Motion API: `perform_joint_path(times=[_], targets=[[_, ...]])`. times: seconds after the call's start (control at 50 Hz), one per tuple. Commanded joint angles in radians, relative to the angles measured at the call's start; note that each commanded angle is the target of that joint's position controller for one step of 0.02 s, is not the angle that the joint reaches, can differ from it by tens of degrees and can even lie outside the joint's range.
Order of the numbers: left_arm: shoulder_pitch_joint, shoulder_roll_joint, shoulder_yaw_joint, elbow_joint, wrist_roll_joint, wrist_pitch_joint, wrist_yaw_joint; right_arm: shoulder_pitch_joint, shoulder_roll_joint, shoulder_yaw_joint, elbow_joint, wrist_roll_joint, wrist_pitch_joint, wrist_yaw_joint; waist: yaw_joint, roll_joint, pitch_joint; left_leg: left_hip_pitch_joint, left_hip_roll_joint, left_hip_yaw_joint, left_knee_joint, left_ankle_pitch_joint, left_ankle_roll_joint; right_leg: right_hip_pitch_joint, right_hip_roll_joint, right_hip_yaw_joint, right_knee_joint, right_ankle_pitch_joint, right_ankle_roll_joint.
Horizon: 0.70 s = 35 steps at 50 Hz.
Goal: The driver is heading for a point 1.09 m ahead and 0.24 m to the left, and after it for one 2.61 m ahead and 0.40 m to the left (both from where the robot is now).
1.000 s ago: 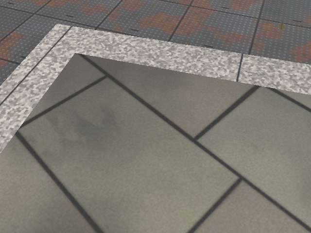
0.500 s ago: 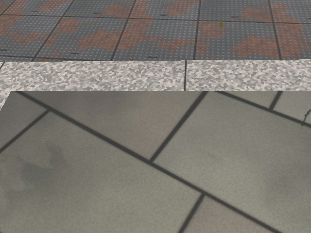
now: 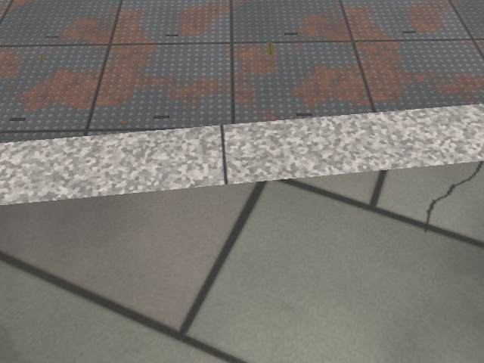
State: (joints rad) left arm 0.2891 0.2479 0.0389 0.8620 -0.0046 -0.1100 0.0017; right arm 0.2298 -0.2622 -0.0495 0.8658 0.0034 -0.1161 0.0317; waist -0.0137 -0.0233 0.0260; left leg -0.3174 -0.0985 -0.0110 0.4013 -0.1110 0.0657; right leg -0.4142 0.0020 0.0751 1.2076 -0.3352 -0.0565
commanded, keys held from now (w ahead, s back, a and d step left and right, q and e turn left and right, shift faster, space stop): w+q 0.82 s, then w+e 0.16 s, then e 0.02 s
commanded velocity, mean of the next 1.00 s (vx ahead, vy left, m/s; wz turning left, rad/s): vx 0.50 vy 0.00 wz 0.43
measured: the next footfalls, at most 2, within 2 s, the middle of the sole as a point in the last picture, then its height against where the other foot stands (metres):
right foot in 0.32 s outside the picture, level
left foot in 0.84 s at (171, 347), level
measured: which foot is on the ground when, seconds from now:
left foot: down 0.00-0.32, up 0.34-0.82, down 0.84-1.00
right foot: up 0.00-0.30, down 0.32-0.86, up 0.88-1.00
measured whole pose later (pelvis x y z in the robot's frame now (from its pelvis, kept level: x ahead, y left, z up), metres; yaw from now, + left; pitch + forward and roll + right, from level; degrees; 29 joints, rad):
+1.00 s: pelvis +0.48 +0.12 +0.00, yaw +30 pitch +1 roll +0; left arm 0.27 0.30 0.05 0.83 -0.03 -0.09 0.00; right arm 0.20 -0.26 -0.05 0.68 0.00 -0.06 0.04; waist 0.02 -0.03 0.04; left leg -0.33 -0.07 0.07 0.49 -0.19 0.09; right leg -0.48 -0.11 0.02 1.22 -0.34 -0.01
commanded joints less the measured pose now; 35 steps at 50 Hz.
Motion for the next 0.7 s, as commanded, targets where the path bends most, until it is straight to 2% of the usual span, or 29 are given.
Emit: perform_joint_path(times=[0.02, 0.06, 0.1, 0.14, 0.2, 0.26, 0.28, 0.3, 0.32, 0.34, 0.36, 0.38, 0.4, 0.42, 0.44, 0.46, 0.48, 0.54, 0.6, 0.64, 0.7], targets=[[0.012, 0.073, 0.020, -0.087, 0.016, -0.022, 0.007, 0.008, -0.083, -0.010, -0.060, 0.001, -0.007, -0.002, 0.037, 0.056, -0.060, 0.178, 0.266, -0.375, -0.223, 0.092, 0.218, -0.195, -0.095, 0.026, -0.104, 0.042, 0.017], [-0.044, 0.057, 0.013, -0.115, 0.022, -0.014, 0.014, 0.043, -0.118, -0.019, -0.054, 0.012, -0.004, -0.014, 0.029, 0.072, -0.033, 0.107, 0.254, -0.319, -0.243, 0.125, 0.223, -0.186, -0.087, -0.008, -0.253, 0.071, 0.049], [-0.142, 0.043, 0.002, -0.146, 0.022, -0.012, 0.015, 0.077, -0.146, -0.028, -0.051, 0.015, 0.003, -0.027, 0.002, 0.074, -0.018, 0.055, 0.231, -0.281, -0.247, 0.100, 0.201, -0.144, -0.069, -0.021, -0.418, 0.195, 0.068], [-0.220, 0.045, -0.002, -0.166, 0.013, -0.015, 0.010, 0.109, -0.157, -0.032, -0.048, 0.021, 0.012, -0.034, -0.025, 0.091, -0.013, 0.021, 0.204, -0.256, -0.232, 0.075, 0.172, -0.078, -0.034, -0.030, -0.555, 0.324, 0.078], [-0.294, 0.067, 0.003, -0.195, -0.002, -0.020, 0.003, 0.168, -0.151, -0.031, -0.038, 0.028, 0.026, -0.039, -0.050, 0.110, -0.015, 0.043, 0.216, -0.298, -0.187, 0.019, 0.152, -0.016, -0.002, -0.016, -0.651, 0.386, 0.089], [-0.300, 0.112, 0.019, -0.213, -0.008, -0.031, -0.002, 0.169, -0.156, -0.035, -0.049, 0.029, 0.040, -0.046, -0.024, 0.124, -0.020, 0.105, 0.239, -0.385, -0.108, -0.052, 0.124, 0.056, 0.003, 0.005, -0.735, 0.310, 0.071], [-0.257, 0.125, 0.028, -0.203, -0.007, -0.035, -0.001, 0.155, -0.149, -0.034, -0.057, 0.026, 0.044, -0.048, 0.005, 0.129, -0.031, 0.108, 0.226, -0.397, -0.062, -0.050, 0.109, 0.116, 0.000, 0.000, -0.764, 0.280, 0.055], [-0.171, 0.147, 0.040, -0.184, -0.003, -0.038, 0.004, 0.141, -0.126, -0.027, -0.068, 0.022, 0.046, -0.048, 0.049, 0.128, -0.068, 0.082, 0.188, -0.384, 0.024, -0.027, 0.084, 0.235, -0.020, 0.000, -0.795, 0.249, 0.029], [-0.016, 0.199, 0.057, -0.163, 0.009, -0.041, 0.012, 0.115, -0.072, -0.009, -0.093, 0.012, 0.043, -0.045, 0.121, 0.058, -0.177, -0.019, 0.129, -0.308, 0.267, -0.074, 0.047, 0.454, -0.160, 0.118, -0.791, 0.198, -0.031], [0.089, 0.281, 0.078, -0.149, 0.022, -0.025, 0.017, 0.206, 0.003, 0.013, -0.122, 0.023, 0.029, -0.045, 0.102, -0.201, -0.295, -0.316, -0.001, -0.153, 0.570, -0.357, -0.011, 0.753, -0.377, 0.463, -0.842, 0.081, -0.159], [0.110, 0.244, 0.074, -0.132, 0.011, -0.016, 0.008, 0.260, -0.059, 0.005, -0.130, 0.045, 0.025, -0.045, 0.083, -0.307, -0.300, -0.489, 0.059, -0.140, 0.777, -0.475, -0.018, 0.758, -0.466, 0.717, -0.902, -0.113, -0.219], [0.061, 0.155, 0.054, -0.149, 0.005, -0.017, 0.006, 0.200, -0.131, -0.014, -0.121, 0.047, 0.033, -0.045, 0.093, -0.167, -0.179, -0.527, 0.107, -0.162, 0.862, -0.385, -0.023, 0.649, -0.420, 0.605, -0.918, -0.128, -0.186], [0.009, 0.122, 0.042, -0.155, 0.004, -0.015, 0.003, 0.140, -0.137, -0.020, -0.128, 0.036, 0.041, -0.045, 0.081, -0.080, -0.101, -0.504, 0.139, -0.138, 0.865, -0.301, -0.031, 0.533, -0.367, 0.436, -0.930, -0.017, -0.149], [-0.042, 0.105, 0.036, -0.155, 0.008, -0.012, -0.002, 0.111, -0.121, -0.022, -0.136, 0.025, 0.046, -0.043, 0.057, -0.047, -0.058, -0.471, 0.164, -0.130, 0.830, -0.240, -0.037, 0.439, -0.318, 0.335, -0.961, 0.080, -0.131], [-0.069, 0.086, 0.030, -0.151, 0.013, -0.012, -0.005, 0.093, -0.106, -0.027, -0.143, 0.020, 0.054, -0.039, 0.038, -0.051, -0.027, -0.439, 0.187, -0.126, 0.798, -0.202, -0.035, 0.374, -0.276, 0.242, -0.991, 0.157, -0.113], [-0.077, 0.096, 0.033, -0.142, 0.016, -0.014, -0.006, 0.095, -0.084, -0.024, -0.155, 0.023, 0.061, -0.033, 0.023, -0.088, -0.018, -0.407, 0.201, -0.109, 0.785, -0.176, -0.041, 0.326, -0.266, 0.184, -1.015, 0.212, -0.116], [-0.072, 0.097, 0.037, -0.134, 0.013, -0.019, -0.009, 0.089, -0.069, -0.021, -0.162, 0.024, 0.067, -0.028, 0.022, -0.083, -0.018, -0.400, 0.207, -0.098, 0.777, -0.153, -0.047, 0.311, -0.254, 0.134, -1.031, 0.275, -0.124], [-0.050, 0.129, 0.050, -0.107, 0.010, -0.025, -0.007, 0.035, -0.060, -0.021, -0.202, 0.020, 0.074, -0.023, 0.022, -0.042, -0.010, -0.447, 0.212, -0.101, 0.692, -0.066, -0.062, 0.325, -0.258, 0.029, -1.050, 0.417, -0.140], [-0.036, 0.158, 0.057, -0.088, 0.010, -0.017, -0.001, -0.034, -0.049, -0.015, -0.233, 0.020, 0.069, -0.009, 0.039, -0.035, -0.006, -0.435, 0.209, -0.079, 0.524, 0.075, -0.059, 0.347, -0.248, -0.068, -1.055, 0.456, -0.125], [-0.020, 0.174, 0.059, -0.078, 0.006, -0.011, 0.003, -0.110, -0.042, -0.010, -0.260, 0.018, 0.065, 0.004, 0.066, -0.031, 0.013, -0.409, 0.201, -0.043, 0.417, 0.152, -0.050, 0.354, -0.245, -0.121, -1.053, 0.447, -0.112], [0.029, 0.198, 0.063, -0.055, -0.005, 0.003, 0.005, -0.208, -0.039, -0.006, -0.308, 0.021, 0.065, 0.023, 0.097, -0.027, 0.046, -0.407, 0.191, 0.002, 0.320, 0.145, -0.031, 0.412, -0.268, -0.162, -1.039, 0.434, -0.098]])
Keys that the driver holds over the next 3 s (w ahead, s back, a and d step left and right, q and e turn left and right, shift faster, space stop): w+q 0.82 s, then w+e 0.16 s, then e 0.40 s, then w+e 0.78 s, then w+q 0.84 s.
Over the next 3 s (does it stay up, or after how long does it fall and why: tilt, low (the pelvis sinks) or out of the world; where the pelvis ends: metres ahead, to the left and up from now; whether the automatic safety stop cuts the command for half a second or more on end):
stays up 1.49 0.31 -0.17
